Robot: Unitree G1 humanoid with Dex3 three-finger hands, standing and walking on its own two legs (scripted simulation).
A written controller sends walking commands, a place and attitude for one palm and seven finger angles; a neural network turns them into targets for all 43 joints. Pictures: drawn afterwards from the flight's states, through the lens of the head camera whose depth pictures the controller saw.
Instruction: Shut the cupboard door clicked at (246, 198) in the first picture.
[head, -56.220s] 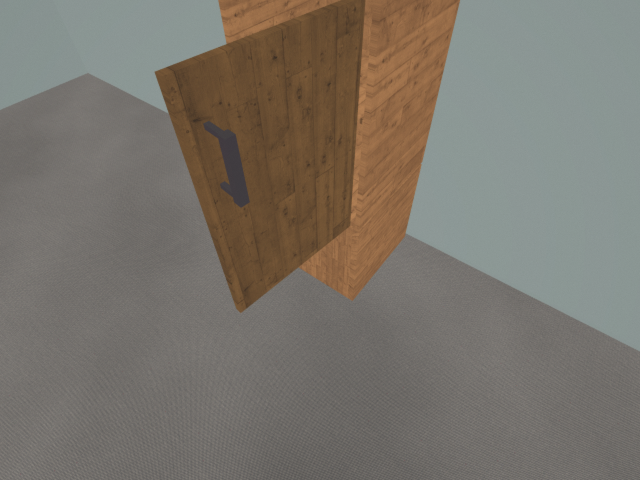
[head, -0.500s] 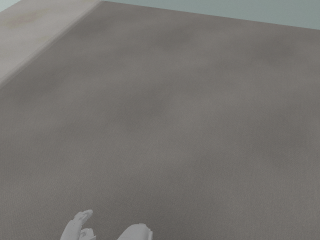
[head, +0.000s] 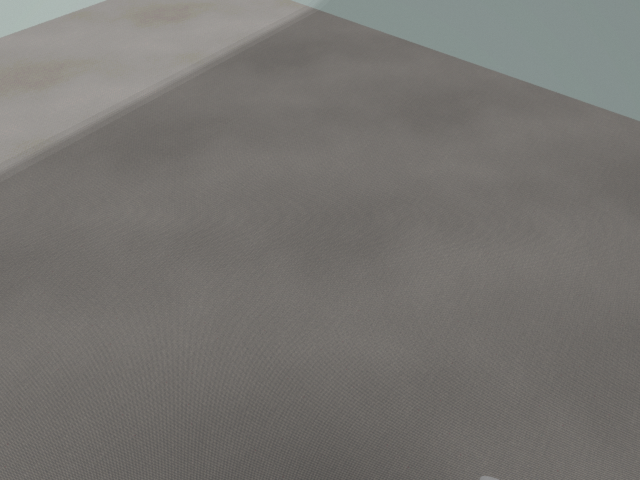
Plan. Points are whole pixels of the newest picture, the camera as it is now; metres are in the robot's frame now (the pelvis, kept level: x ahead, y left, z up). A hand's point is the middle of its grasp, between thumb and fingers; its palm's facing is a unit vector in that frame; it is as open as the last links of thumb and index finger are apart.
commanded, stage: turn to face it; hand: left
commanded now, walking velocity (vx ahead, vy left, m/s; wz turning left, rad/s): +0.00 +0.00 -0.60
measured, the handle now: out of the picture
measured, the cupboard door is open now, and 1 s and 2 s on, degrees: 26 26 26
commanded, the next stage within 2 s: none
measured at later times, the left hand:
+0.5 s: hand (220, 435) +0.19 +0.16 -0.16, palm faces -0.27 -0.93 -0.24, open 7.4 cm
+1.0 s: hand (250, 389) +0.26 +0.13 -0.16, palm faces -0.55 -0.82 -0.18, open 7.4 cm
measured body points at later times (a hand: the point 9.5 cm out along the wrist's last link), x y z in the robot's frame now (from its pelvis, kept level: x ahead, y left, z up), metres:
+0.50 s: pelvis +0.03 -0.01 +0.00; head +0.07 -0.02 +0.45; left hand +0.21 +0.21 -0.14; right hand -0.02 -0.27 -0.15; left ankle +0.00 +0.12 -0.73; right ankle +0.01 -0.12 -0.72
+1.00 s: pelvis +0.06 +0.02 +0.00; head +0.11 +0.02 +0.45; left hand +0.29 +0.18 -0.15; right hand -0.02 -0.23 -0.12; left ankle +0.14 +0.12 -0.73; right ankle -0.02 -0.08 -0.67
